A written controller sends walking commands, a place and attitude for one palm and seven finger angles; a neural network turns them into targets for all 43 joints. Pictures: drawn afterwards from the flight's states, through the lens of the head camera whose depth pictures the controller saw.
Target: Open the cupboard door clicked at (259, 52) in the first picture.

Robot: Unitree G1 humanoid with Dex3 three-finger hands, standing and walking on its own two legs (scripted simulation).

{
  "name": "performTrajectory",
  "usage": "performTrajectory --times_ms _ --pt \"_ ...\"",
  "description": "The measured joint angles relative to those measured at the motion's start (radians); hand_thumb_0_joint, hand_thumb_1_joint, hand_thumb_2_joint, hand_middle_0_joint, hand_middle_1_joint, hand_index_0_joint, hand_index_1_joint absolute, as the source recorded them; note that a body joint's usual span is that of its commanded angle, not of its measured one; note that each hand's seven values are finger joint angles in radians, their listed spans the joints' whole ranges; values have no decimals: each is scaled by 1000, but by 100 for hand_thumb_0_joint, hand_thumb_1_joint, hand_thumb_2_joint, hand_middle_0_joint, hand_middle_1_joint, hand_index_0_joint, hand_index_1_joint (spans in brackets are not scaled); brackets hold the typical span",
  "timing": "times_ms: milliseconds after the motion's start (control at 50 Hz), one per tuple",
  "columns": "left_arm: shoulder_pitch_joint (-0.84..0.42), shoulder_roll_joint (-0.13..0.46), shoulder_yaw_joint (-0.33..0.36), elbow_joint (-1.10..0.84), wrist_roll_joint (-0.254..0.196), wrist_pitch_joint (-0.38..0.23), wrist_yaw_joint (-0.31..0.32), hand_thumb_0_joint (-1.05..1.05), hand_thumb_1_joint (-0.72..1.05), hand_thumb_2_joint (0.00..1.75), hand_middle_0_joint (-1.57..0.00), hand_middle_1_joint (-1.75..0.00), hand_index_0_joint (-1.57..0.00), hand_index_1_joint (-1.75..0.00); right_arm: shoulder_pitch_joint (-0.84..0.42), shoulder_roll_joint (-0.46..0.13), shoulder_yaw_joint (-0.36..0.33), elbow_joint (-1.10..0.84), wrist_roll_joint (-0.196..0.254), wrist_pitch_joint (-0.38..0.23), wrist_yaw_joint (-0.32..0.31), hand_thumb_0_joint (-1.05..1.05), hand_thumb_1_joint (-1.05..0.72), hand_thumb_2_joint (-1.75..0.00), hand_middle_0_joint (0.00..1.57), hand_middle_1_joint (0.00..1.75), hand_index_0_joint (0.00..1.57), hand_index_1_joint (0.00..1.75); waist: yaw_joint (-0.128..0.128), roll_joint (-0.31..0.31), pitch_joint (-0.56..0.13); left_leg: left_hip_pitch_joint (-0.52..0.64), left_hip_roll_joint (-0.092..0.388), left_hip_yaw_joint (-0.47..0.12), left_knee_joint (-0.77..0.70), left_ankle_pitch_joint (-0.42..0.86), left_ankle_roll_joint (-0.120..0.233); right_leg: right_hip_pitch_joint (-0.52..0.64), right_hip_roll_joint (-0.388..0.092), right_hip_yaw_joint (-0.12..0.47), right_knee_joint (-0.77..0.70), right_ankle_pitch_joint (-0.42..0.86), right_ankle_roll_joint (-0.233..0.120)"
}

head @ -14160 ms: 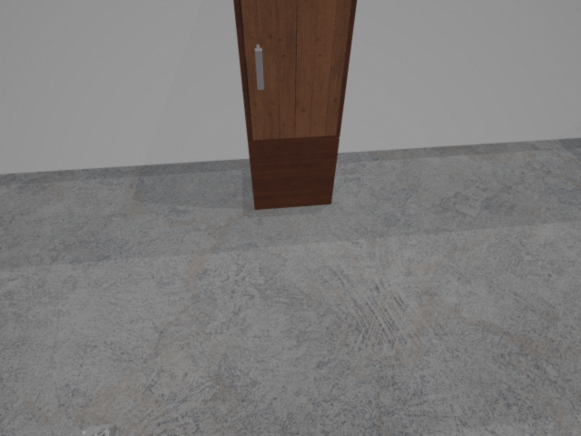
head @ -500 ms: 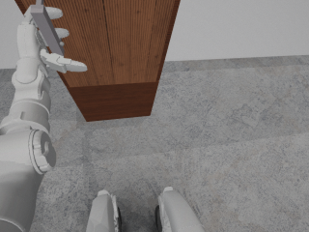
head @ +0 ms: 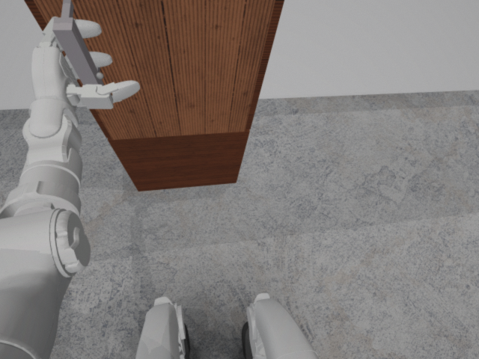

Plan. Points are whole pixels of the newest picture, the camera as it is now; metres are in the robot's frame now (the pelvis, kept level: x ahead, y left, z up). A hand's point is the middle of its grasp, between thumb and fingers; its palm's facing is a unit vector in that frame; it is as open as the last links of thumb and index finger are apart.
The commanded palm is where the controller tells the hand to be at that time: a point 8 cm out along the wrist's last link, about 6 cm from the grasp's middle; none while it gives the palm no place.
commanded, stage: close the thumb around the handle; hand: left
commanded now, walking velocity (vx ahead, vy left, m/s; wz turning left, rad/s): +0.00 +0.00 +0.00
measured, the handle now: (82, 51) +0.59 +0.19 +0.07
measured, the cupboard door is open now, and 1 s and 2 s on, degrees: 0 20 49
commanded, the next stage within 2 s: pull the door open along its arc in 0.38 s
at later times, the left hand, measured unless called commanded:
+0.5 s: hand (99, 73) +0.55 +0.16 +0.07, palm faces +0.02 -1.00 -0.01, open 5.5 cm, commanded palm +0.53 +0.19 +0.06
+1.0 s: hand (120, 127) +0.45 +0.13 +0.07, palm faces +0.13 -0.99 +0.07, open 6.0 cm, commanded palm +0.39 +0.16 +0.06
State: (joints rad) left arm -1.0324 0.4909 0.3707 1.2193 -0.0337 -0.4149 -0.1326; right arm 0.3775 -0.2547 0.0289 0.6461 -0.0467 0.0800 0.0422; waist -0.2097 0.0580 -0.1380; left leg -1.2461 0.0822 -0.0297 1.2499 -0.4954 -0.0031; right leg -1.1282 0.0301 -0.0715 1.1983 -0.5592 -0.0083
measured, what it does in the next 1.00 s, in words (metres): stands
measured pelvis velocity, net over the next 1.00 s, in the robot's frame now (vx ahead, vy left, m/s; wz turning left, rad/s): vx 0.02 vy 0.01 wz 0.00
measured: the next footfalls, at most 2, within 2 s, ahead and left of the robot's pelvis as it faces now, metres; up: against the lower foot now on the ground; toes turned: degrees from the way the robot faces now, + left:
none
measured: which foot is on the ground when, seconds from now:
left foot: down 0.00-1.00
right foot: down 0.00-1.00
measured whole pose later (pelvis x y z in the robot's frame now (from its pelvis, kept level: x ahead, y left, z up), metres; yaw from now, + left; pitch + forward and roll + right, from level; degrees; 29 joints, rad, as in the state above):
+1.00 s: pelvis +0.02 +0.01 +0.03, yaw +0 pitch +23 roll -2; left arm -0.49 0.13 0.21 0.70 -0.12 -0.43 0.09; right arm 0.36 -0.23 -0.01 0.59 -0.03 0.09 0.08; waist -0.11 0.05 -0.18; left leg -1.03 0.07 0.03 1.13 -0.49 0.01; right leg -0.94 0.02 -0.02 1.09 -0.55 0.01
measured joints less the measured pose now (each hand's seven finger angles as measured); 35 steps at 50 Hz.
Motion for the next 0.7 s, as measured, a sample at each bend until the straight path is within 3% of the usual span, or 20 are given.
performTrajectory --times_ms 320,580,700 --pt "-29 13 -1 20 4 2 -7 1 74 83 -39 -133 -38 -133 4 1 6 5 -1 1 -4 0 -91 -90 20 30 20 30 -5 1 0 -19 -1 -4 13 -2 3 -16 0 -2 9 -1 2" --pt "-21 15 13 6 8 11 -3 1 75 83 -39 -135 -38 -135 13 2 9 -2 -2 3 -2 0 -91 -90 20 30 20 30 -14 1 1 -20 1 2 12 1 8 -19 2 4 5 7 7" --pt "61 -23 14 -68 -16 11 -2 1 75 80 -38 -135 -38 -135 22 6 1 -14 6 14 4 0 -91 -90 20 30 20 30 -1 1 -4 16 3 20 -11 1 11 9 3 21 -14 11 11"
